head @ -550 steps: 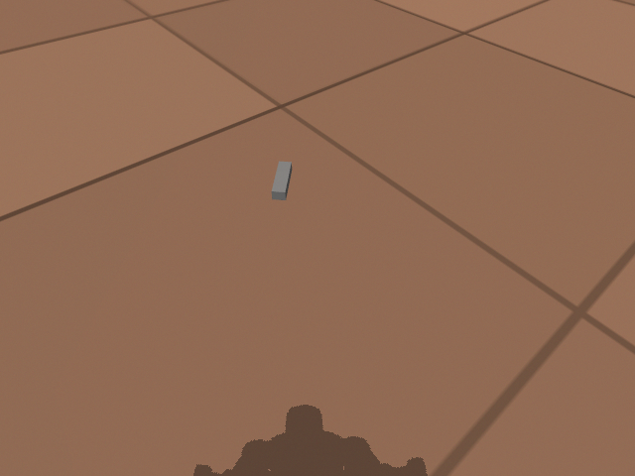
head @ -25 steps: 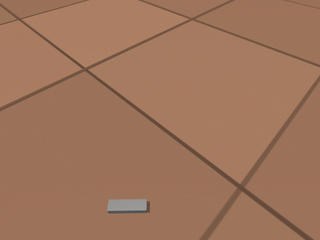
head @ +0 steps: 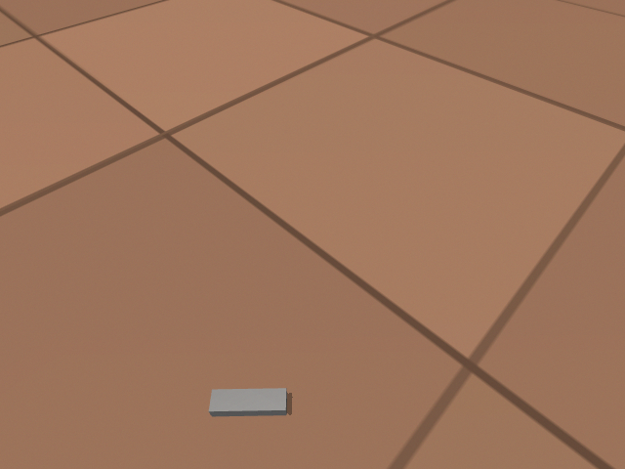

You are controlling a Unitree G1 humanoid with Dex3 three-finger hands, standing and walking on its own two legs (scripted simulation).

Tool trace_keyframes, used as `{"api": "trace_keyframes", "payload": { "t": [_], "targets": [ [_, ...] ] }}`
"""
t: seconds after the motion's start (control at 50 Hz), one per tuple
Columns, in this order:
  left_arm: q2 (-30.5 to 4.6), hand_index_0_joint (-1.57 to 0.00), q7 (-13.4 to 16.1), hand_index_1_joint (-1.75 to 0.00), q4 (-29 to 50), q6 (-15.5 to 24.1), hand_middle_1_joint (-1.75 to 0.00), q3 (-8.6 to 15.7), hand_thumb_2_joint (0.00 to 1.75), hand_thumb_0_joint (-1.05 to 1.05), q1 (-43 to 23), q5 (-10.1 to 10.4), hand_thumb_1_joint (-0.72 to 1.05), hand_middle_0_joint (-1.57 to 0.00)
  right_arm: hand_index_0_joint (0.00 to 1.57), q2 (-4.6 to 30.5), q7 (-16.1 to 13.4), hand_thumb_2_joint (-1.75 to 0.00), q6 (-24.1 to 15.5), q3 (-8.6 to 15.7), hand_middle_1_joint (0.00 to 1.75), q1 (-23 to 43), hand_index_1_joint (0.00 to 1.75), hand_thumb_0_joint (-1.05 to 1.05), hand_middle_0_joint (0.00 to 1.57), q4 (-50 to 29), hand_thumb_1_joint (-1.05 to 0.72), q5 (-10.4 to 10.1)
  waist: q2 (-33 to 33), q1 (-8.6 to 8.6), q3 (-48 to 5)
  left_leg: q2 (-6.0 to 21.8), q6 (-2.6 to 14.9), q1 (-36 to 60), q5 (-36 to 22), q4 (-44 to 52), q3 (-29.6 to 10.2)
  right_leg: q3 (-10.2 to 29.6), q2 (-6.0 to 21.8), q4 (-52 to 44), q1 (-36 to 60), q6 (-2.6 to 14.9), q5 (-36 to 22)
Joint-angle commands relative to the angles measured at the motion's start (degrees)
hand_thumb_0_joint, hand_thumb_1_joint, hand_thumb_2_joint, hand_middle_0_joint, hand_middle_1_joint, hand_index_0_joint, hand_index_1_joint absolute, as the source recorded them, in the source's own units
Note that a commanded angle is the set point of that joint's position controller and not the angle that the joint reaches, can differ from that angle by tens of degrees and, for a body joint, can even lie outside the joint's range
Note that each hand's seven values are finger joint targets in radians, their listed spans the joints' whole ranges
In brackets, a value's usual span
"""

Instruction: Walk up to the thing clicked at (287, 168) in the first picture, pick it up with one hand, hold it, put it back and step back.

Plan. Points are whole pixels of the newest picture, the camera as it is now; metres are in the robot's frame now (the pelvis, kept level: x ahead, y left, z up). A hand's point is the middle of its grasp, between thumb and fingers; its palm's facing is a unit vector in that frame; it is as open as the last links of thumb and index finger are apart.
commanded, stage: stand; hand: left
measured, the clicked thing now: (249, 402) +0.45 +0.19 -0.76
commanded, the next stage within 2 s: walk up in 0.48 s
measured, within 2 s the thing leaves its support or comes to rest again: neither
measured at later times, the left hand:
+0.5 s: hand out of the picture +0.07 +0.26 -0.16, palm faces -0.03 -0.94 -0.34, open 7.3 cm
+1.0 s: hand out of the picture +0.10 +0.16 -0.17, palm faces -0.02 -0.94 -0.33, open 7.3 cm
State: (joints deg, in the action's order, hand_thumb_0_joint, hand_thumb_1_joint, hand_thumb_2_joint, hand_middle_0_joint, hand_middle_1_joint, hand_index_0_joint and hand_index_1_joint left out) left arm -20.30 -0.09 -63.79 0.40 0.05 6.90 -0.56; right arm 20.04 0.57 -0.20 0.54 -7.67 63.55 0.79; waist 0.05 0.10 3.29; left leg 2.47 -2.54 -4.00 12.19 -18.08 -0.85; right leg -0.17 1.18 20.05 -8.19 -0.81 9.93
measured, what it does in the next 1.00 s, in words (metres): steps on the spot: right foot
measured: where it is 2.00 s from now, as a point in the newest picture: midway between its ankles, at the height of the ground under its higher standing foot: outside the picture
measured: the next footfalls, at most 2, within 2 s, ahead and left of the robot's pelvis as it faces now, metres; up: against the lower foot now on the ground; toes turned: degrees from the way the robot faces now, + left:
right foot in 0.74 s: +0.07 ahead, -0.20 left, +0.00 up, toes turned -1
left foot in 1.06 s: +0.08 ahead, +0.03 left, +0.00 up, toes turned -2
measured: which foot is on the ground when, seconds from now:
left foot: down 0.00-0.74, up 0.76-1.00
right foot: down 0.00-0.52, up 0.54-0.72, down 0.74-1.00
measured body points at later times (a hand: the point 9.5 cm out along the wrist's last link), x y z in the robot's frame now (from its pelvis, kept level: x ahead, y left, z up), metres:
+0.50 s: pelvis +0.00 +0.00 +0.00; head +0.02 +0.00 +0.45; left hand +0.08 +0.30 -0.13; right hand +0.07 -0.30 -0.13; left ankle -0.02 +0.15 -0.75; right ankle +0.01 -0.13 -0.75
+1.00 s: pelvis +0.02 -0.09 -0.02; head +0.06 -0.09 +0.43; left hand +0.10 +0.21 -0.14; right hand +0.07 -0.42 -0.14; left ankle +0.03 +0.04 -0.72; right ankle +0.04 -0.20 -0.75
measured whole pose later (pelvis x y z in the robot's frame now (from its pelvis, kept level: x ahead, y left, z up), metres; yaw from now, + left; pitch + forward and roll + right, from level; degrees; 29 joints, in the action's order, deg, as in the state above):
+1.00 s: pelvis +0.02 -0.09 -0.02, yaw +0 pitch -3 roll -1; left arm -18.5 -0.9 -52.3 -0.3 2.4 10.6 -1.1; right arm 23.7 -0.8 0.9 2.8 -13.8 55.4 0.9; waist -1.2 0.4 7.5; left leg -0.2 0.7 -19.4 28.8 -47.1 -3.5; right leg -1.9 -0.7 33.4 -14.2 1.5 16.7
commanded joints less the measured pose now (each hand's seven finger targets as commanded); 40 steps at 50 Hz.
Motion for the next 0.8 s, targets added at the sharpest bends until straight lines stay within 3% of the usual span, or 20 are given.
{"api": "trace_keyframes", "payload": {
  "t": [0.0,0.26,0.44,0.46,0.48,0.5,0.52,0.54,0.56,0.58,0.62,0.66,0.68,0.7,0.72,0.74,0.76,0.78],
  "targets": [
    [-13.0,-0.20,0.6,-0.30,3.2,1.4,-0.30,2.2,0.90,0.00,-1.9,0.0,0.90,-0.20,0.20,12.0,-0.9,-0.90,-0.9,2.0,0.30,1.1,0.30,0.00,0.20,-3.1,-0.90,-0.1,-0.1,-0.27,-4.2,5.1,3.13,-1.4,-8.0,2.8,-2.9,4.6,6.2,-2.8,2.1,2.14,-9.0],
    [-12.6,-0.20,0.5,-0.30,3.1,1.4,-0.30,2.2,0.90,0.00,-1.7,0.1,0.90,-0.20,0.20,12.3,-0.8,-0.90,-1.0,2.2,0.30,1.7,0.30,0.00,0.20,-3.0,-0.90,-0.2,-0.2,-0.08,-4.2,5.1,3.04,-0.9,-8.1,3.0,-3.1,4.6,6.0,-3.0,1.9,2.27,-7.7],
    [-12.5,-0.20,0.6,-0.30,3.1,1.4,-0.30,2.1,0.90,0.00,-1.8,0.1,0.90,-0.20,0.20,12.1,-0.9,-0.90,-1.0,2.0,0.30,1.4,0.30,0.00,0.20,-3.0,-0.90,-0.3,-0.5,-0.07,-4.4,5.2,3.20,-1.5,-9.2,2.8,-3.1,4.4,6.2,-2.5,3.2,2.21,-10.6],
    [-16.8,-0.20,-1.0,-0.30,7.0,-0.9,-0.30,6.7,0.90,0.00,-1.9,-2.5,0.90,-0.20,0.20,17.7,-2.7,-0.90,-2.1,5.0,0.30,-5.6,0.30,0.00,0.20,-3.7,-0.90,0.2,4.8,-1.94,-3.6,7.3,5.96,1.7,-8.8,1.3,-5.8,2.7,2.4,4.6,-3.5,2.79,-7.0],
    [-15.5,-0.20,-1.6,-0.30,8.2,-1.9,-0.30,6.6,0.90,0.00,-3.1,-2.5,0.90,-0.20,0.20,20.2,-3.5,-0.90,-2.3,6.2,0.30,-8.7,0.30,0.00,0.20,-3.2,-0.90,0.2,0.7,-2.93,-2.1,11.2,8.50,4.8,-9.7,1.7,-9.8,1.3,1.0,8.4,-10.9,2.10,-1.1],
    [-14.2,-0.20,-2.0,-0.30,9.6,-2.8,-0.30,7.1,0.90,0.00,-3.4,-2.7,0.90,-0.20,0.20,21.7,-4.2,-0.90,-2.5,7.2,0.30,-9.2,0.30,0.00,0.20,-4.3,-0.90,0.3,-4.4,-3.37,-1.2,17.3,13.07,5.1,-11.6,2.6,-14.4,0.3,-0.3,15.6,-15.0,1.49,11.8],
    [-13.7,-0.20,-2.4,-0.30,11.8,-3.7,-0.30,7.4,0.90,0.00,-4.6,-2.8,0.90,-0.20,0.20,22.4,-4.6,-0.90,-3.1,8.1,0.30,-10.2,0.30,0.00,0.20,-5.6,-0.90,0.9,-6.1,-4.13,-0.7,22.0,17.16,4.2,-12.9,3.5,-17.9,4.1,0.6,25.5,-19.1,1.34,19.5],
    [-12.9,-0.20,-2.9,-0.30,13.0,-4.3,-0.30,7.7,0.90,0.00,-3.7,-2.7,0.90,-0.20,0.20,22.7,-5.0,-0.90,-3.5,8.7,0.30,-9.2,0.30,0.00,0.20,-7.3,-0.90,1.1,-6.4,-2.63,-1.1,23.7,18.24,2.9,-14.6,2.6,-18.1,7.6,1.8,32.3,-20.2,1.65,19.6],
    [-12.5,-0.20,-3.1,-0.30,13.5,-4.4,-0.30,7.8,0.90,0.00,-2.5,-2.2,0.90,-0.20,0.20,21.7,-5.3,-0.90,-3.7,8.6,0.30,-7.4,0.30,0.00,0.20,-8.6,-0.90,1.3,-6.1,-1.36,-1.2,23.0,17.64,2.5,-19.2,0.6,-15.6,9.5,2.4,33.4,-20.6,2.03,19.4],
    [-12.4,-0.20,-3.4,-0.30,14.0,-4.3,-0.30,7.8,0.90,0.00,-1.5,-1.8,0.90,-0.20,0.20,20.5,-5.5,-0.90,-3.8,8.2,0.30,-6.8,0.30,0.00,0.20,-9.7,-0.90,1.4,-6.7,-0.60,-1.3,20.3,16.53,2.4,-23.3,-1.9,-12.0,10.0,2.3,33.6,-20.5,2.15,19.6],
    [-12.4,-0.20,-3.9,-0.30,14.6,-4.1,-0.30,7.9,0.90,0.00,0.7,-1.6,0.90,-0.20,0.20,19.9,-5.2,-0.90,-3.6,8.1,0.30,-4.4,0.30,0.00,0.20,-12.0,-0.90,1.9,-10.2,0.48,-1.2,17.6,14.63,-0.2,-20.0,-4.4,-8.2,6.8,3.3,27.3,-17.4,1.99,19.1],
    [-11.6,-0.20,-4.1,-0.30,14.7,-3.6,-0.30,8.1,0.90,0.00,1.8,-1.9,0.90,-0.20,0.20,19.6,-4.4,-0.90,-3.0,7.6,0.30,-3.3,0.30,0.00,0.20,-13.5,-0.90,1.9,-11.4,0.43,-1.5,13.4,12.36,-5.8,-18.4,-8.3,-4.0,1.6,0.7,18.6,-9.2,2.04,15.1],
    [-11.1,-0.20,-3.8,-0.30,13.3,-3.3,-0.30,8.3,0.90,0.00,5.5,-1.9,0.90,-0.20,0.20,19.1,-3.9,-0.90,-2.5,7.2,0.30,-1.3,0.30,0.00,0.20,-14.3,-0.90,1.6,-10.7,2.66,-2.1,11.2,10.67,-10.2,-15.1,-11.5,-1.6,-1.0,-0.6,12.3,-2.7,2.46,8.4],
    [-12.2,-0.20,-3.2,-0.30,11.2,-2.8,-0.30,8.7,0.90,0.00,10.2,-1.9,0.90,-0.20,0.20,16.6,-3.6,-0.90,-1.9,6.3,0.30,-1.2,0.30,0.00,0.20,-14.8,-0.90,1.1,-4.8,4.35,-3.2,7.4,8.33,-13.6,-7.6,-19.1,0.9,-2.1,-2.5,6.7,3.7,2.40,3.4],
    [-17.5,-0.20,-2.5,-0.30,11.3,-2.1,-0.30,9.8,0.90,0.00,12.4,-2.6,0.90,-0.20,0.20,11.4,-3.5,-0.90,-1.2,4.7,0.30,-4.1,0.30,0.00,0.20,-15.4,-0.90,0.5,12.5,5.14,-2.7,0.6,5.09,-21.1,10.4,-32.2,4.7,10.8,5.1,-1.5,6.2,3.73,2.2],
    [-21.3,-0.20,-1.9,-0.30,14.6,-1.3,-0.30,9.8,0.90,0.00,7.6,-2.7,0.90,-0.20,0.20,9.0,-3.9,-0.90,-0.5,3.7,0.30,-5.3,0.30,0.00,0.20,-16.2,-0.90,-0.1,18.0,3.57,-2.9,-4.0,3.29,-25.0,26.8,-39.9,0.2,29.1,17.1,-8.7,-0.2,9.89,10.2],
    [-22.1,-0.20,-1.9,-0.30,15.6,-1.4,-0.30,9.7,0.90,0.00,4.8,-2.4,0.90,-0.20,0.20,14.1,-4.2,-0.90,-0.2,5.4,0.30,-5.0,0.30,0.00,0.20,-15.0,-0.90,-0.2,11.4,3.23,-2.4,-2.9,3.51,-19.9,26.3,-44.8,-5.4,32.0,18.4,-7.6,-6.3,15.46,16.7],
    [-19.0,-0.20,-1.6,-0.30,16.1,-1.3,-0.30,8.9,0.90,0.00,3.9,-1.8,0.90,-0.20,0.20,15.3,-3.8,-0.90,-0.2,5.4,0.30,-5.4,0.30,0.00,0.20,-13.8,-0.90,-0.6,6.7,2.54,-0.7,-2.0,3.89,-21.6,22.4,-46.3,-6.8,25.7,15.9,-4.9,-4.8,15.17,12.3]
  ]
}}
